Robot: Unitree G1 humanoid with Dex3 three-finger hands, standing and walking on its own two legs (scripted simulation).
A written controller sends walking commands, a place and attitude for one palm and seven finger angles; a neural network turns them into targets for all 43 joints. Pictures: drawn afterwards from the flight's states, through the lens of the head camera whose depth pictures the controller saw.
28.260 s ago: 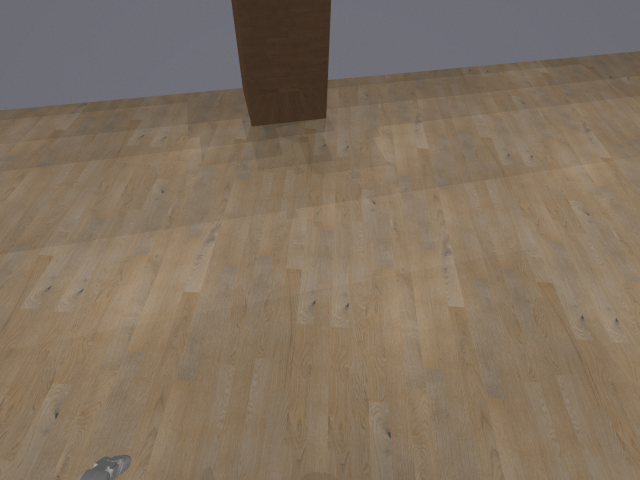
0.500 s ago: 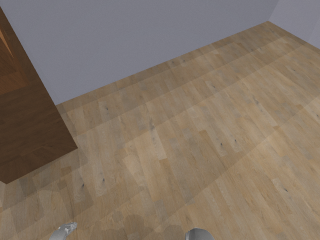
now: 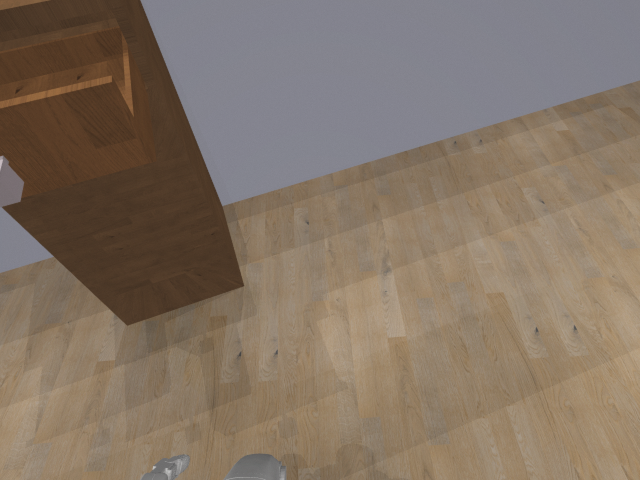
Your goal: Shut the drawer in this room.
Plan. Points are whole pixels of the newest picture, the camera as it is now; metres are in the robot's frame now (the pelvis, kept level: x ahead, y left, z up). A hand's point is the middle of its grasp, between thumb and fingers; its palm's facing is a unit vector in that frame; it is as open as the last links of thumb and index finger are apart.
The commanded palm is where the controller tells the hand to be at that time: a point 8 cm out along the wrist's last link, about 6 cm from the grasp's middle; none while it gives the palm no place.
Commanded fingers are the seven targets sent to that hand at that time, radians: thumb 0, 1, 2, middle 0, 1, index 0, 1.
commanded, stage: turn to face it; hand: left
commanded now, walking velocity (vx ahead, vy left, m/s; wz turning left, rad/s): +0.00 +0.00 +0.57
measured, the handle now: out of the picture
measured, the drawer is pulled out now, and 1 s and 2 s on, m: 0.26 0.26 0.26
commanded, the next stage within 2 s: take the last steps up to it in 0.56 s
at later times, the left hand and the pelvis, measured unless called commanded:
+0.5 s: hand out of the picture +0.00 +0.28 -0.18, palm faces +0.28 -0.93 -0.23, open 7.4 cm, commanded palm none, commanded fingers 0.00 0.90 0.90 -0.20 -0.30 -0.20 -0.30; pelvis +0.00 +0.06 +0.00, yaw +13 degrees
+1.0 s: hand out of the picture -0.03 +0.19 -0.15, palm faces +0.39 -0.89 -0.25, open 7.3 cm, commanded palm none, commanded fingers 0.00 0.90 0.90 -0.20 -0.30 -0.20 -0.30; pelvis +0.03 +0.02 +0.01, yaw +20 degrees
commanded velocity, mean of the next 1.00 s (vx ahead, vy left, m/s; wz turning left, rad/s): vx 0.11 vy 0.01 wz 0.25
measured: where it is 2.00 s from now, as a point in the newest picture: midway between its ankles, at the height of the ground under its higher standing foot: (284, 461)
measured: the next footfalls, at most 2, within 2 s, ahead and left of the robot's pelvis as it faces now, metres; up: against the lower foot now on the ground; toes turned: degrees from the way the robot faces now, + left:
left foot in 0.22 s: +0.02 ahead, +0.15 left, +0.00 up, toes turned +14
right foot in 0.74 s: +0.06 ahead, -0.07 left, +0.00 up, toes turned +12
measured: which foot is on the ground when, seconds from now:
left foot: up 0.00-0.20, down 0.22-0.76, up 0.78-1.00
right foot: down 0.00-0.22, up 0.24-0.72, down 0.74-1.00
